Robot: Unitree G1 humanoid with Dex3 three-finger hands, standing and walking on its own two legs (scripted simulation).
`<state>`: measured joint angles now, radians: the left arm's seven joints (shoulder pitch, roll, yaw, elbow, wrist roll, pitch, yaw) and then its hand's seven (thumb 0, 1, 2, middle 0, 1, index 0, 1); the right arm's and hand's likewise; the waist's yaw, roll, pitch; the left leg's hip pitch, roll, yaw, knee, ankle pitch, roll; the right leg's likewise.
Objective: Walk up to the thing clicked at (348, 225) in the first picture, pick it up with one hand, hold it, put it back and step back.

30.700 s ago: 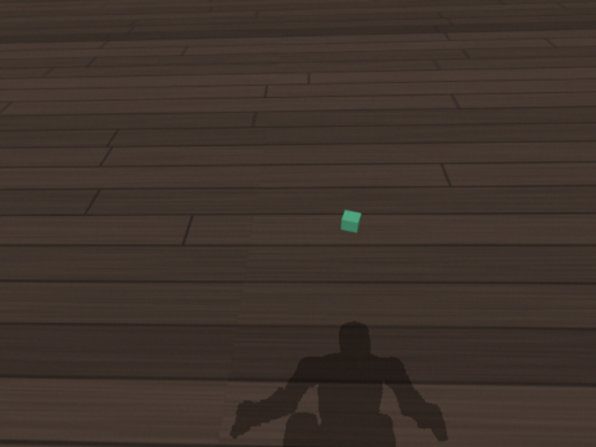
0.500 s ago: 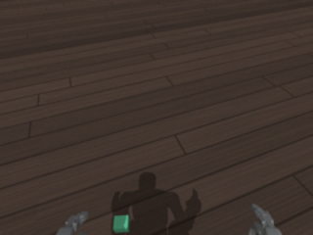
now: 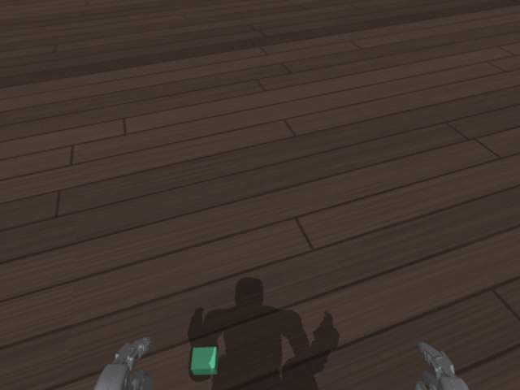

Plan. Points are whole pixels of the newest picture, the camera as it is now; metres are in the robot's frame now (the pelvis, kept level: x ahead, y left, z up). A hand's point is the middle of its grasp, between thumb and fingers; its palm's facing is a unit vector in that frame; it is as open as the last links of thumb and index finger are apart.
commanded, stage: stand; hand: left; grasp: from above
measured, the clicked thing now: (205, 360) +0.41 +0.23 -0.68
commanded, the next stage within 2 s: none
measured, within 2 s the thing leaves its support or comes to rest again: neither
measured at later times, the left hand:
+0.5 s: hand out of the picture +0.04 +0.25 -0.11, palm faces +0.04 -0.95 -0.32, open 7.4 cm
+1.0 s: hand out of the picture +0.05 +0.25 -0.10, palm faces +0.02 -0.94 -0.34, open 7.4 cm
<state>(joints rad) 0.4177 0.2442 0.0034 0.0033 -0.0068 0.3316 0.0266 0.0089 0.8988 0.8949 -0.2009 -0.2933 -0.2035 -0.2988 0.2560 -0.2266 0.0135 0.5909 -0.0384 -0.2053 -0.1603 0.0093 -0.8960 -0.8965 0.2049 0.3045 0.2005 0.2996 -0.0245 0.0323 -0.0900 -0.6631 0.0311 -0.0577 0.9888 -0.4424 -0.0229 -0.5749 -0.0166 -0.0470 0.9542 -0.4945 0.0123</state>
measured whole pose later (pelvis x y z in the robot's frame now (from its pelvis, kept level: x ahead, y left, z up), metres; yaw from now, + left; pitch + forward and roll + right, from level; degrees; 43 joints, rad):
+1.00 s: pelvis +0.00 +0.01 +0.06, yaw +0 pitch -4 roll +0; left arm 0.16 0.31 0.04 1.15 0.03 0.00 0.02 0.00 0.90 0.90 -0.20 -0.30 -0.20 -0.30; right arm 0.13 -0.31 -0.02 1.13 -0.02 0.00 -0.01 0.00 -0.90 -0.90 0.20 0.30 0.20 0.30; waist 0.01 0.01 0.07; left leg -0.15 0.00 -0.03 0.38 -0.16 -0.01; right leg -0.07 -0.04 -0.04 0.36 -0.21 0.03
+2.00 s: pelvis +0.03 +0.00 +0.07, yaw +0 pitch -3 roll +0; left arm 0.10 0.32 0.03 1.14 0.02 0.00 0.01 0.00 0.90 0.90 -0.20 -0.30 -0.20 -0.30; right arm 0.09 -0.33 0.00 1.14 -0.01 -0.01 -0.01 0.00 -0.90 -0.90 0.20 0.30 0.20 0.30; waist 0.00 0.01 0.07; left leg -0.12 0.02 -0.03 0.34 -0.17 -0.03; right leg -0.05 -0.03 -0.04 0.32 -0.22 0.02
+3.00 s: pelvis -0.06 +0.03 +0.05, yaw -2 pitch -2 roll -1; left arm 0.09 0.40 0.07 0.90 0.01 0.06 0.02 0.00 0.90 0.90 -0.20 -0.30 -0.20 -0.30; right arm 0.11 -0.34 -0.05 0.90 -0.02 0.03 -0.01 0.00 -0.90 -0.90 0.21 0.30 0.20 0.30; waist -0.02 -0.04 0.20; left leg -0.36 0.00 0.02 0.58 -0.19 0.04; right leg -0.41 0.09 0.13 1.15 -0.54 0.00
